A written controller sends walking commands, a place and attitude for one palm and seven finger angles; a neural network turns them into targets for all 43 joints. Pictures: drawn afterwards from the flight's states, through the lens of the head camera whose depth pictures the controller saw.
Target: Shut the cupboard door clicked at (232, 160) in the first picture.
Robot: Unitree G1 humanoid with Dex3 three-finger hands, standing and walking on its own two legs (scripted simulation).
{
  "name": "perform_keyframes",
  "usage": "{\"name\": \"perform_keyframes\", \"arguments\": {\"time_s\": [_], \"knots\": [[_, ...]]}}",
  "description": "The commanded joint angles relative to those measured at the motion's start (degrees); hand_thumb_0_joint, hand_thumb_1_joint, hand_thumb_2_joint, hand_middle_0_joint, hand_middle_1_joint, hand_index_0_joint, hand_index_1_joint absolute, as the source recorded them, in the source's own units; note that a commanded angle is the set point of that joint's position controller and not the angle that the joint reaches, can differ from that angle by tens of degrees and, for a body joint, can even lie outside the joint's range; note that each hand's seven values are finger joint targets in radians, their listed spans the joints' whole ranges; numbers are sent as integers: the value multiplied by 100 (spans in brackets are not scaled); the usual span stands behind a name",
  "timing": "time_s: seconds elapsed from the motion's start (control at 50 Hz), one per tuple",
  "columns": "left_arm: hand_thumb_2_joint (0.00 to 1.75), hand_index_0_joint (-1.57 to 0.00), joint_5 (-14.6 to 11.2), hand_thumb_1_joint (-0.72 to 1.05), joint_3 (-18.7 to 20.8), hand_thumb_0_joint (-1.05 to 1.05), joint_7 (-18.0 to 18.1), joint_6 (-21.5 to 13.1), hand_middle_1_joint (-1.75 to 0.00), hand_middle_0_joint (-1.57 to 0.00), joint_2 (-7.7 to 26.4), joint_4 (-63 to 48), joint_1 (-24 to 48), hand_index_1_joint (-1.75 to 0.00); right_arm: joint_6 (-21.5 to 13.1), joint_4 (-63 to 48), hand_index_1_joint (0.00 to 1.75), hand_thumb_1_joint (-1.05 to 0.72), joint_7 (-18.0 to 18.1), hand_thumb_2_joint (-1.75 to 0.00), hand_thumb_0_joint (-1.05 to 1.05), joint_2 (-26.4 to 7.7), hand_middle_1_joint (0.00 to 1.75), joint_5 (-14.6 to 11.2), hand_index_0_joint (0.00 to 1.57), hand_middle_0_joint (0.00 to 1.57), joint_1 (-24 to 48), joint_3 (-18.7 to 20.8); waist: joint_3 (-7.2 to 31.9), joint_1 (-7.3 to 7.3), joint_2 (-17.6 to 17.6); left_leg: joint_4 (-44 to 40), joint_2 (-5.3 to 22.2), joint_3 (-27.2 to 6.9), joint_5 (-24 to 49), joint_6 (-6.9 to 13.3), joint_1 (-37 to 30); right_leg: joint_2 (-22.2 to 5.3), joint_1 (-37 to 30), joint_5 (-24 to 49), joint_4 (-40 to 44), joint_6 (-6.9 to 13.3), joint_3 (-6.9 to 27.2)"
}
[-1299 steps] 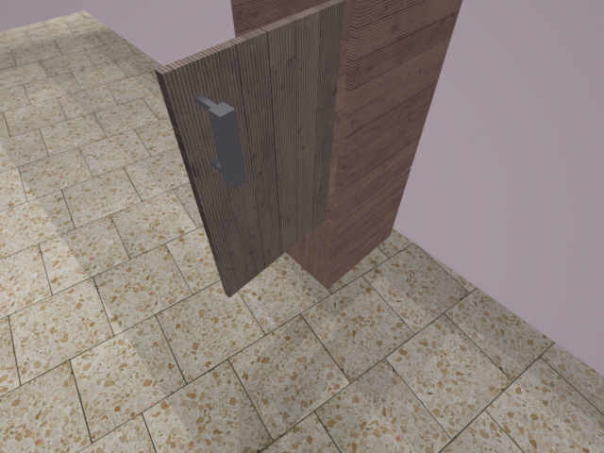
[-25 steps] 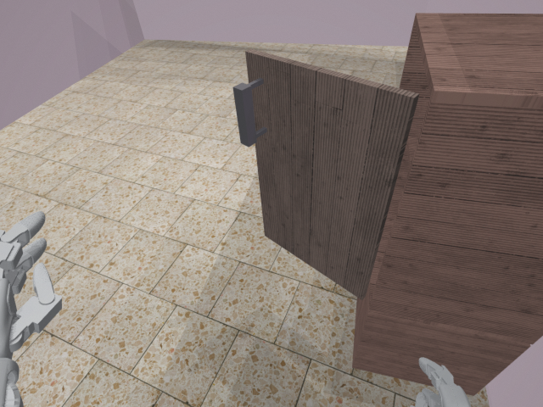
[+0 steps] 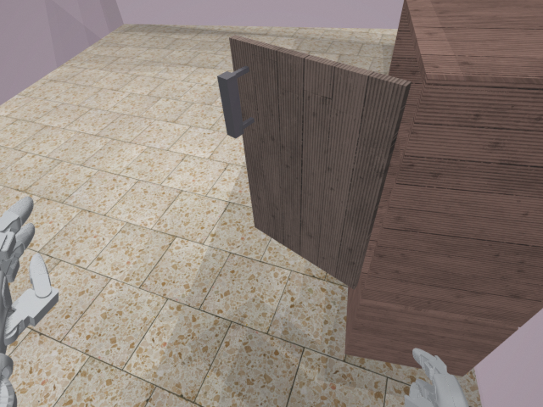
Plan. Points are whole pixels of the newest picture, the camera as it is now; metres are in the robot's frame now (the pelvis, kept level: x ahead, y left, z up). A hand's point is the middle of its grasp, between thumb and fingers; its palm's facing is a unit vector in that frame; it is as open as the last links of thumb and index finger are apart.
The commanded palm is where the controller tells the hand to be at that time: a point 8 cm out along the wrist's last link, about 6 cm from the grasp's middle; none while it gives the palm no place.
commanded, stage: step back with the hand held close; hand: left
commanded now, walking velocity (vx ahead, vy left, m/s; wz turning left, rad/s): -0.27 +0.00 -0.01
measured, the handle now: (239, 102) +0.67 +0.13 +0.13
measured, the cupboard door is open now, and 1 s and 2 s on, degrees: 62 62 62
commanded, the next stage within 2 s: stop stepping back and stand still in 1.36 s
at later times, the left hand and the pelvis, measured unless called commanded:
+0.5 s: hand out of the picture +0.12 +0.29 +0.16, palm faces +0.43 -0.77 -0.47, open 7.4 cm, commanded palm +0.07 +0.32 +0.17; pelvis -0.07 +0.02 -0.01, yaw +0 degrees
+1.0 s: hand out of the picture +0.05 +0.29 +0.16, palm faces +0.47 -0.77 -0.43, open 7.4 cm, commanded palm -0.01 +0.33 +0.17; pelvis -0.13 +0.02 -0.02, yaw +3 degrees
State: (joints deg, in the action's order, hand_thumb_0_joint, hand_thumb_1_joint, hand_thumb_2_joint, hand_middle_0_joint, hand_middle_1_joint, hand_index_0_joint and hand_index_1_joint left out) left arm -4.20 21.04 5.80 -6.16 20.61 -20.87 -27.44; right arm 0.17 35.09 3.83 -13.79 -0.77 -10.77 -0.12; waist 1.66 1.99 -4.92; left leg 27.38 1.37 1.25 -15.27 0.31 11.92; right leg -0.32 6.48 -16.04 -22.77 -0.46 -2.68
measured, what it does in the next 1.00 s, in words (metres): shifts its weight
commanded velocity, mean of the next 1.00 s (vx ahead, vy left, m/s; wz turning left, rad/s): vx -0.32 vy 0.00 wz -0.01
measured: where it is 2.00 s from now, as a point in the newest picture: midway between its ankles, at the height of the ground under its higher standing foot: outside the picture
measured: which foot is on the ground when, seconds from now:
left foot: down 0.00-1.00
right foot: down 0.00-1.00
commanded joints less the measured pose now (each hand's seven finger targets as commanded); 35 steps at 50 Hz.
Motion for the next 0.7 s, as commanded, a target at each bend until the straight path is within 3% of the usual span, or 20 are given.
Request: {"name": "perform_keyframes", "arguments": {"time_s": [0.0,0.08,0.1,0.16,0.2,0.24,0.3,0.32,0.38,0.4,0.42,0.46,0.5,0.52,0.56,0.6,0.62,0.68], "knots": [[90,-20,-13,90,942,0,155,-444,-30,-20,1447,-1366,5,-30,-89,-1107,30,-90,132,-90,0,-599,30,-28,20,20,662,291,931,-95,325,135,162,18,2616,140,-481,-509,185,3331,-124,33,264],[90,-20,-65,90,1021,0,208,-426,-30,-20,1511,-1611,-214,-30,82,-1290,30,-90,176,-90,0,-610,30,-74,20,20,589,302,1100,-118,249,57,297,-76,3259,133,-427,-354,151,3292,-474,-18,172],[90,-20,-60,90,1166,0,223,-422,-30,-20,1649,-1614,-281,-30,98,-1290,30,-90,194,-90,0,-657,30,-59,20,20,598,322,1109,-93,201,16,326,-121,3280,132,-361,-315,142,3158,-524,-20,157],[90,-20,-87,90,1064,0,238,-410,-30,-20,1523,-1536,-361,-30,156,-1364,30,-90,198,-90,0,-635,30,-86,20,20,552,312,922,-124,267,-101,403,-149,2883,138,-74,-279,250,2768,-543,-40,217],[90,-20,-77,90,1170,0,262,-454,-30,-20,1645,-1579,-367,-30,130,-1358,30,-90,210,-90,0,-696,30,-65,20,20,557,334,865,-105,155,-224,430,-223,2416,156,167,-253,255,2375,-528,-40,245],[90,-20,-75,90,1002,0,266,-501,-30,-20,1470,-1582,-347,-30,90,-1384,30,-90,208,-90,0,-678,30,-83,20,20,527,301,724,-123,102,-389,481,-296,1823,177,484,-203,275,1801,-551,-48,247],[90,-20,-8,90,1198,0,308,-621,-30,-20,1617,-1659,-291,-30,-31,-1349,30,-90,219,-90,0,-761,30,-51,20,20,528,319,573,-107,-172,-777,582,-529,430,307,1269,-66,-36,1102,-686,-65,260],[90,-20,-3,90,1054,0,302,-660,-30,-20,1428,-1638,-270,-30,-72,-1360,30,-90,217,-90,0,-700,30,-74,20,20,509,285,465,-126,-122,-854,593,-565,-71,331,1589,-67,-130,954,-749,-61,278],[90,-20,79,90,1083,0,330,-797,-30,-20,1383,-1668,-127,-30,-218,-1343,30,-90,213,-90,0,-740,30,-72,20,20,445,293,266,-145,-195,-1039,624,-689,-1539,431,2393,-21,-380,557,-897,-54,358],[90,-20,127,90,1231,0,343,-846,-30,-20,1550,-1690,-75,-30,-272,-1315,30,-90,222,-90,0,-782,30,-43,20,20,469,307,214,-135,-214,-1066,625,-747,-1844,458,2610,-9,-435,361,-880,-52,407],[90,-20,131,90,1089,0,339,-887,-30,-20,1345,-1627,-81,-30,-315,-1286,30,-90,215,-90,0,-718,30,-49,20,20,403,287,189,-153,-132,-1003,616,-745,-1937,452,2660,-47,-370,210,-870,-27,432],[90,-20,163,90,1071,0,361,-962,-30,-20,1351,-1649,58,-30,-413,-1220,30,-90,199,-90,0,-719,30,-27,20,20,327,303,146,-166,41,-718,510,-652,-1979,409,2537,-137,-29,-161,-614,24,601],[90,-20,189,90,1130,0,391,-1008,-30,-20,1497,-1756,226,-30,-506,-1137,30,-90,181,-90,0,-734,30,19,20,20,296,320,96,-189,269,-351,359,-565,-1846,321,2139,-321,567,-777,-150,135,890],[90,-20,175,90,928,0,402,-1034,-30,-20,1310,-1778,291,-30,-543,-1091,30,-90,173,-90,0,-635,30,14,20,20,264,279,58,-224,382,-199,288,-506,-1604,256,1828,-430,939,-948,16,192,922],[90,-20,157,90,905,0,450,-1066,-30,-20,1348,-1785,332,-30,-603,-983,30,-90,161,-90,0,-633,30,54,20,20,218,265,93,-244,423,-59,217,-450,-1272,194,1404,-498,1331,-1093,243,231,959],[90,-20,176,90,1046,0,496,-1111,-30,-20,1506,-1826,362,-30,-665,-922,30,-90,176,-90,0,-672,30,68,20,20,254,287,155,-236,267,-233,276,-520,-1251,192,1349,-412,1268,-1080,198,185,811],[90,-20,176,90,940,0,497,-1132,-30,-20,1366,-1818,299,-30,-687,-927,30,-90,175,-90,0,-634,30,52,20,20,254,256,196,-237,174,-415,353,-623,-1334,214,1420,-313,1126,-1055,48,146,663],[90,-20,231,90,1095,0,494,-1224,-30,-20,1364,-1781,195,-30,-767,-967,30,-90,185,-90,0,-734,30,38,20,20,346,274,181,-173,-501,-1244,800,-1097,-2178,443,2615,179,-62,-395,-961,-17,364]]}}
